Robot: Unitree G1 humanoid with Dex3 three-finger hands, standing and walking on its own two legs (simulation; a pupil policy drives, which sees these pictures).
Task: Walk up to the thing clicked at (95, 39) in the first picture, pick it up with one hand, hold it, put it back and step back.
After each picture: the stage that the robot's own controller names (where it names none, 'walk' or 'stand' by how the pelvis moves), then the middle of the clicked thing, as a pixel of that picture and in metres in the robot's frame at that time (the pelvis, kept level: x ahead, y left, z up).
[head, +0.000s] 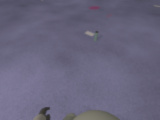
stand; (96, 36) +1.86 -0.08 -0.65
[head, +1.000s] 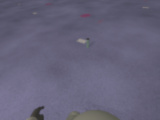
walk; (87, 43) +1.72 +0.20 -0.64
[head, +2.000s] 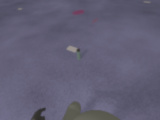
walk; (78, 54) +1.14 +0.31 -0.65
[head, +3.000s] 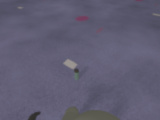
walk; (76, 74) +0.71 +0.22 -0.64
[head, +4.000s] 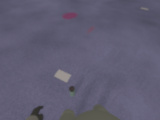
walk; (72, 91) +0.40 +0.16 -0.64
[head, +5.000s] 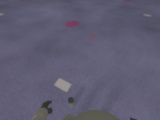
stand; (71, 102) +0.30 +0.19 -0.65
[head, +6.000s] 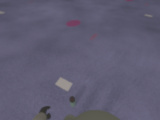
stand; (72, 101) +0.31 +0.17 -0.66
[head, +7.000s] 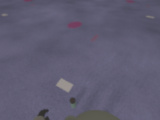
stand; (73, 103) +0.31 +0.17 -0.66
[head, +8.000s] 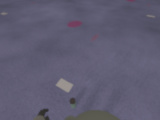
stand; (73, 103) +0.30 +0.17 -0.66
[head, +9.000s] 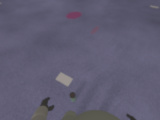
go down; (73, 97) +0.31 +0.16 -0.65
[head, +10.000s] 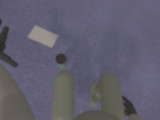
go down; (61, 62) +0.40 +0.19 -0.24
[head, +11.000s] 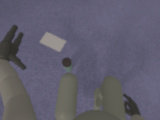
approach; (67, 65) +0.40 +0.17 -0.27
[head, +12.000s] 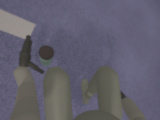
close in; (46, 58) +0.39 +0.21 -0.16
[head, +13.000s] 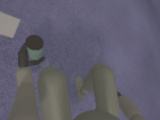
close; (35, 53) +0.41 +0.23 -0.16
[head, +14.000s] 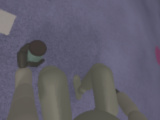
lift; (35, 55) +0.39 +0.23 -0.17
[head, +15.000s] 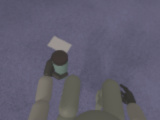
lift; (61, 67) +0.33 +0.20 -0.01
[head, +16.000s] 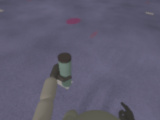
hold; (65, 72) +0.32 +0.16 +0.07
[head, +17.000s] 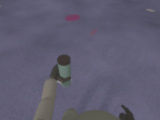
hold; (65, 72) +0.32 +0.17 +0.04
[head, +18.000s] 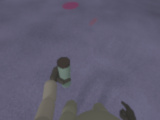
crouch; (65, 74) +0.32 +0.17 -0.01
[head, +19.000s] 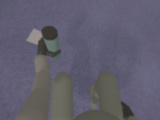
lower; (53, 46) +0.48 +0.20 -0.04
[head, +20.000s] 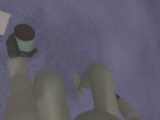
lower; (26, 45) +0.45 +0.25 -0.17
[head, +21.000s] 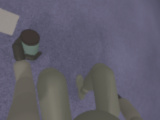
lower; (31, 48) +0.43 +0.25 -0.16
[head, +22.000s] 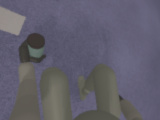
lower; (36, 51) +0.41 +0.24 -0.16
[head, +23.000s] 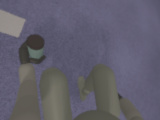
lower; (36, 52) +0.41 +0.24 -0.15
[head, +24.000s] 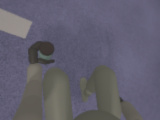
open; (45, 54) +0.41 +0.21 -0.17
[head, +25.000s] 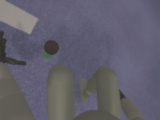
stand; (48, 53) +0.41 +0.21 -0.18
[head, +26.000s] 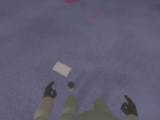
stand; (71, 87) +0.35 +0.16 -0.52
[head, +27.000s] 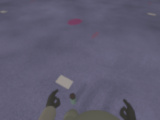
stand; (73, 99) +0.35 +0.16 -0.60
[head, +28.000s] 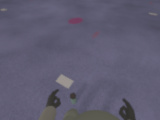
stand; (73, 98) +0.34 +0.16 -0.60
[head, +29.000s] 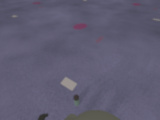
stand; (76, 100) +0.36 +0.15 -0.65
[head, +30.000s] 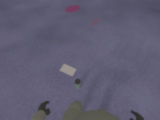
walk; (77, 84) +0.45 +0.14 -0.63
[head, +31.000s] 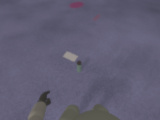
walk; (79, 66) +0.72 +0.15 -0.62
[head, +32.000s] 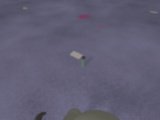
stand; (83, 61) +1.01 +0.17 -0.64
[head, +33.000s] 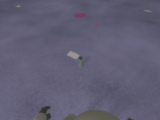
stand; (80, 62) +0.99 +0.17 -0.66
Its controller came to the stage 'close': yes
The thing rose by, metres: 0.70
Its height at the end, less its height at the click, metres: +0.00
